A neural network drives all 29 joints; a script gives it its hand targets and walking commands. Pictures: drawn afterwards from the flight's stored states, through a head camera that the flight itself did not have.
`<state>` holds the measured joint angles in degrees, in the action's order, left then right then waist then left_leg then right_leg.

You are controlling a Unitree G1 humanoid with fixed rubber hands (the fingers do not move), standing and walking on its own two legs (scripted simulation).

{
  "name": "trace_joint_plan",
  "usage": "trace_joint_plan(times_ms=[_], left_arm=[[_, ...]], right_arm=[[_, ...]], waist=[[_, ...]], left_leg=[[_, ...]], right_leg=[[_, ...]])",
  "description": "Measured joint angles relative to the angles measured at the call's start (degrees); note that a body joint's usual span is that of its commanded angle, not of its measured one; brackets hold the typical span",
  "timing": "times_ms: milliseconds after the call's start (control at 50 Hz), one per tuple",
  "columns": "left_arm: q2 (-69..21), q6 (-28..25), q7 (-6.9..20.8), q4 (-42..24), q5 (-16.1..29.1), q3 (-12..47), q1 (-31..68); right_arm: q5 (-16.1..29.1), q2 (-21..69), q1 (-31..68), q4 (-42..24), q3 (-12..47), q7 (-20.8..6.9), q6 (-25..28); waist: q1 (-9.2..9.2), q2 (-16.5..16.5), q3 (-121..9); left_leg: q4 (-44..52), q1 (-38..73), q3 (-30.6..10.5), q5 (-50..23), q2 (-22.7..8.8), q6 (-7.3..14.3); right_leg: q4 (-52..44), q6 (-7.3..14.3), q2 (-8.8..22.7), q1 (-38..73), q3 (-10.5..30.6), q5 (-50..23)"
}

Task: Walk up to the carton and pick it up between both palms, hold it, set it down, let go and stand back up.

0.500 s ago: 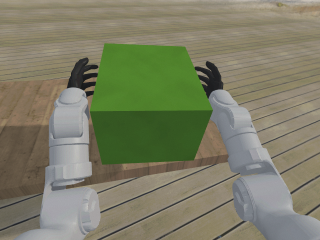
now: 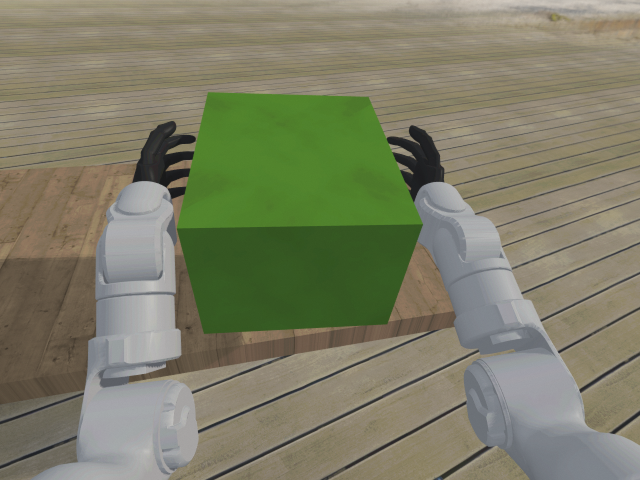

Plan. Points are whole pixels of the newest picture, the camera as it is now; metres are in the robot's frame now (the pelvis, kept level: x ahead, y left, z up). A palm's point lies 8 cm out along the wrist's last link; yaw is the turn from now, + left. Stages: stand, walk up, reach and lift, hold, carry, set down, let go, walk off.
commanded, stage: hold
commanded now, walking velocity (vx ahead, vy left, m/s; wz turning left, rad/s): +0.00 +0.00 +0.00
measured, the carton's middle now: (294, 203) +0.40 +0.01 +0.18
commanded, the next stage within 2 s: none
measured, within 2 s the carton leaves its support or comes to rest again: neither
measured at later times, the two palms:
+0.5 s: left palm (155, 187) +0.36 +0.17 +0.23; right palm (426, 187) +0.37 -0.15 +0.23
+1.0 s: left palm (153, 187) +0.36 +0.17 +0.24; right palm (425, 186) +0.37 -0.15 +0.23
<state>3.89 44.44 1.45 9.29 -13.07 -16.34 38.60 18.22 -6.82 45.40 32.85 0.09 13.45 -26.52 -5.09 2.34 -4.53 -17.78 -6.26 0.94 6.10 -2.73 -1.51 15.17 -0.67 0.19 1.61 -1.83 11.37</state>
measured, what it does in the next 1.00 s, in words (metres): stands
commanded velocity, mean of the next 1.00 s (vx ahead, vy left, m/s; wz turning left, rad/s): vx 0.00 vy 0.00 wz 0.00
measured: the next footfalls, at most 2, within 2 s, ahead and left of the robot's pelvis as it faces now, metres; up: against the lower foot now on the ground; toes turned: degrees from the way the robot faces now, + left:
none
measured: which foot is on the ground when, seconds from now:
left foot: down 0.00-1.00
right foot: down 0.00-1.00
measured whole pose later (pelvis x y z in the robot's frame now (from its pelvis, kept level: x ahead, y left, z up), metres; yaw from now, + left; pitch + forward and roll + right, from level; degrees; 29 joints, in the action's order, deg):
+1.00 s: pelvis +0.00 +0.00 +0.00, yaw +0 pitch -6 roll -1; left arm 3.9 44.7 2.0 10.5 -13.8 -16.8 39.4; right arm 18.1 -6.6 46.3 34.2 -0.5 13.3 -26.9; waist -5.0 2.6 -4.7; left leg -17.7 -5.7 0.9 6.2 -2.7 -1.6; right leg 15.2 -0.6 0.2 2.1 -1.8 11.6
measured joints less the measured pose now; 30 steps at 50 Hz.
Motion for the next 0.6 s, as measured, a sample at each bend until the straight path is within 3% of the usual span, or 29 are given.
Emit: trace_joint_plan(times_ms=[200, 600], left_arm=[[-0.33, 0.58, 0.24, 1.51, -1.30, -0.42, 1.22], [-0.15, 0.17, 0.33, 1.07, -0.74, -0.37, 0.59]], right_arm=[[-0.42, 0.08, 1.59, 2.49, -1.10, -0.75, -0.39], [-0.04, -0.03, 0.84, 1.47, -0.25, -0.24, -0.22]], waist=[[0.21, 0.58, -0.17], [0.01, 0.22, -0.11]], left_leg=[[0.20, 0.79, 0.26, 0.11, 0.03, -0.03], [0.04, 0.71, -0.07, 0.17, -0.08, -0.16]], right_leg=[[0.03, 0.04, 0.06, 0.58, 0.27, 0.14], [0.00, 0.13, -0.11, 0.68, -0.01, 0.20]])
